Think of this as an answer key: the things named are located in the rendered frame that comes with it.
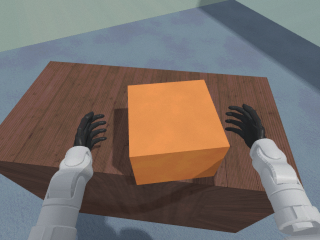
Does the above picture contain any robot right hand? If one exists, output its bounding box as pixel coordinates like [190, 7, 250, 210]
[225, 104, 266, 149]

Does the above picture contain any robot right forearm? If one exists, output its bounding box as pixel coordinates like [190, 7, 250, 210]
[249, 138, 320, 236]

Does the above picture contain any robot left hand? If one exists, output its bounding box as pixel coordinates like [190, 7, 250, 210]
[73, 111, 107, 152]

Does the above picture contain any carton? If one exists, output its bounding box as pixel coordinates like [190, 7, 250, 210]
[127, 79, 230, 185]

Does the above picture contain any robot left forearm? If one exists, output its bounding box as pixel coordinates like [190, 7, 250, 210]
[27, 146, 94, 240]

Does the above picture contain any pedestal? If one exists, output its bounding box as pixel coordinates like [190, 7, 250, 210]
[0, 61, 304, 233]

